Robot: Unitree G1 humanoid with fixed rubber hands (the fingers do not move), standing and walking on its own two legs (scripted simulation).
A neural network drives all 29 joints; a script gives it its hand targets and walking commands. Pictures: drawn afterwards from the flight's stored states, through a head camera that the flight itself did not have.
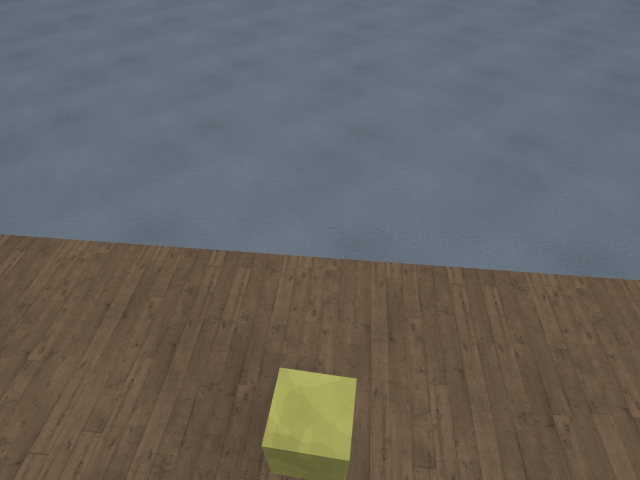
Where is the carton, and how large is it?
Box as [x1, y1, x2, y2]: [262, 368, 356, 479]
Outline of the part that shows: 280,368 262,442 262,448 271,472 308,479 345,479 349,460 356,379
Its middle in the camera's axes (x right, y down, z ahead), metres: -0.02 +0.50 +1.07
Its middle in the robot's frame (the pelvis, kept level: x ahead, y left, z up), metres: +0.42 +0.04 -0.65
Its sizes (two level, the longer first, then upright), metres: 0.210 0.200 0.250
